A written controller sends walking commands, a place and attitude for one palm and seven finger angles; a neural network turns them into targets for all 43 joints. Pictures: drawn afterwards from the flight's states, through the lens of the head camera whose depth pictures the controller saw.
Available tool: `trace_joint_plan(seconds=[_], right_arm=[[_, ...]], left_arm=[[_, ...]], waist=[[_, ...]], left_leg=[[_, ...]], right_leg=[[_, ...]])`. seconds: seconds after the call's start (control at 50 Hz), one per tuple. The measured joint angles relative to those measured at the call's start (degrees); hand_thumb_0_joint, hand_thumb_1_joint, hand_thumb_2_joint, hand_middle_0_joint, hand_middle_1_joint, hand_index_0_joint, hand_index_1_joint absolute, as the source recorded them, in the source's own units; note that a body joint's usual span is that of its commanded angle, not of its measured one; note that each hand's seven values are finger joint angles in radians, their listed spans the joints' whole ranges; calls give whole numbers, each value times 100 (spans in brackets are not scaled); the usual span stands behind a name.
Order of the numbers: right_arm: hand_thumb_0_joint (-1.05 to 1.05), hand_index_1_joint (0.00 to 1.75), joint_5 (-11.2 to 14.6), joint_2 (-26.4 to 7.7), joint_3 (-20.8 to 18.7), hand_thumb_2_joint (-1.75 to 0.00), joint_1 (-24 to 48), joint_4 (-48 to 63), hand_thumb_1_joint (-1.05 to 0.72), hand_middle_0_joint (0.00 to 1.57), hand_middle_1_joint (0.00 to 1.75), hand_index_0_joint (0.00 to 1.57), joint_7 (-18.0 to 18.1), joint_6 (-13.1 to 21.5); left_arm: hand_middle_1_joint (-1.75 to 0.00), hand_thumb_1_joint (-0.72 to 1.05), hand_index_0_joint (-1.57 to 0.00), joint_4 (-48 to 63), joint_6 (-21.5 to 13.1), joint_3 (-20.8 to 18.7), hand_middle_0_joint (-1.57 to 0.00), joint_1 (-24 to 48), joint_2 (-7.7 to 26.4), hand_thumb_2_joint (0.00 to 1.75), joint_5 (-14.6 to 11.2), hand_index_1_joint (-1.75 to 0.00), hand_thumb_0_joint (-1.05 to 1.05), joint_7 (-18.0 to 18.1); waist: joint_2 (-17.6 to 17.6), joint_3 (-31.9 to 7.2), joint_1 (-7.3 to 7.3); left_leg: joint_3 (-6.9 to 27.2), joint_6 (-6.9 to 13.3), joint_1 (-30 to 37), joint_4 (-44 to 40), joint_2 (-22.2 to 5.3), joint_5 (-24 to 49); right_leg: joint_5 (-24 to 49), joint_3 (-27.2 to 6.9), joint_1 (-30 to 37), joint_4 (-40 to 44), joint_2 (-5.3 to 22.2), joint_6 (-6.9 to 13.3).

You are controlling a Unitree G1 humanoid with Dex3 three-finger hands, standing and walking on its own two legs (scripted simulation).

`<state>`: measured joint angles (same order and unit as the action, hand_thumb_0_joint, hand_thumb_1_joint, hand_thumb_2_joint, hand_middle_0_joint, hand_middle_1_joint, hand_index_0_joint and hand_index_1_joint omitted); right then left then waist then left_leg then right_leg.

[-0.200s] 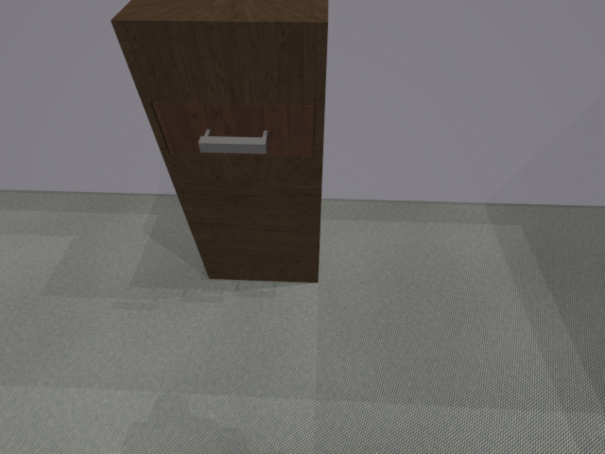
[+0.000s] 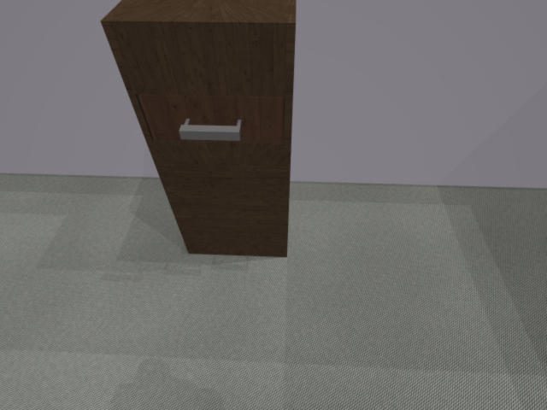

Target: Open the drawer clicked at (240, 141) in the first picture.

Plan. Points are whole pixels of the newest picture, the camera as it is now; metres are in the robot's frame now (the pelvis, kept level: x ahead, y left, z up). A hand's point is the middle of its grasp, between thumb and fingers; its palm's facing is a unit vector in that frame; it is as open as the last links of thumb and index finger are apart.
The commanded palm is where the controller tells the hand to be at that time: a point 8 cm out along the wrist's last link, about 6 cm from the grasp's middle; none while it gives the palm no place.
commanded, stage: stand and wait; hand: left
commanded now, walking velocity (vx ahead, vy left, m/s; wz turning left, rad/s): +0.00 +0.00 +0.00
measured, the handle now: (212, 127) +0.81 +0.22 -0.07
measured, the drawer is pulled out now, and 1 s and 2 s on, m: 0.00 0.00 0.00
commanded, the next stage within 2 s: look at it before walking up in 0.08 s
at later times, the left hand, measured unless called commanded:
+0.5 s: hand out of the picture +0.01 +0.18 -0.17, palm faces +0.03 -0.97 -0.23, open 7.4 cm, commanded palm none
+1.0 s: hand out of the picture +0.01 +0.19 -0.18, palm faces +0.08 -0.98 -0.18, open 7.4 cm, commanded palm none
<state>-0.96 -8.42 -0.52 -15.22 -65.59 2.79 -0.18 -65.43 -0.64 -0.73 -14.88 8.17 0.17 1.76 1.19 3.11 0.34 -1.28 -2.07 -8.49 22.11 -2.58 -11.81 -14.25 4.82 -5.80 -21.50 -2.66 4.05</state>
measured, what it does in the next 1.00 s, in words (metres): stands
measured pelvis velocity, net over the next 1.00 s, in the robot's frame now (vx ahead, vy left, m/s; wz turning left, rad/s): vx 0.03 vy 0.01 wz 0.02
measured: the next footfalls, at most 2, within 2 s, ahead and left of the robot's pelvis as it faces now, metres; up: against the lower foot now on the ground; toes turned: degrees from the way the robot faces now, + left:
right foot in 1.40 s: +0.27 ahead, -0.12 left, +0.00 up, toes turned -5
left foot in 1.66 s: +0.29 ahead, +0.12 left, +0.00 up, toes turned +8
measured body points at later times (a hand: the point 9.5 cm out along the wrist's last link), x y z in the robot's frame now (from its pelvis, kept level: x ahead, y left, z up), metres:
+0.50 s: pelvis +0.00 +0.00 +0.00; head +0.01 -0.01 +0.45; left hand +0.01 +0.23 -0.15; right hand +0.00 -0.23 -0.17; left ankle +0.00 +0.14 -0.74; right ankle -0.02 -0.07 -0.74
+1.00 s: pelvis +0.03 +0.01 -0.01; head +0.03 +0.02 +0.44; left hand +0.01 +0.24 -0.17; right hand +0.00 -0.21 -0.17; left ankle +0.01 +0.14 -0.74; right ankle -0.02 -0.07 -0.74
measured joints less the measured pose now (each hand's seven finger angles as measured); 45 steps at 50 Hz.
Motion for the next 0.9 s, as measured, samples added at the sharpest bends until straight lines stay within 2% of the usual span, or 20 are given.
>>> trace_joint_plan(seconds=[0.7, 0.84, 0.9], right_arm=[[1, 29, -3, -212, -18, -90, 139, 18, -91, 20, 30, 20, -26, -8], [1, 29, -22, -243, -13, -90, 148, 28, -91, 20, 30, 20, -26, -7], [1, 29, -61, -194, -23, -90, 5, 26, -91, 20, 30, 20, -70, -46]], left_arm=[[-30, 91, -20, 7, -5, -18, -20, 170, 210, 90, 4, -30, 0, -42], [-30, 91, -20, 1, 2, -13, -20, 187, 232, 90, 6, -30, 0, -28], [-30, 91, -20, 23, 35, -40, -20, 79, 185, 90, 32, -30, 0, -47]], waist=[[-7, 23, 7], [-16, -30, 11], [-8, -127, 1]], left_leg=[[-22, -20, 22, -66, -43, 33], [-39, -3, 30, -50, -30, 9], [-20, 76, -71, 249, -39, -245]], right_leg=[[75, -25, 36, 124, -46, 15], [59, -41, 47, 120, -31, -7], [-75, -13, 36, -8, -32, -7]])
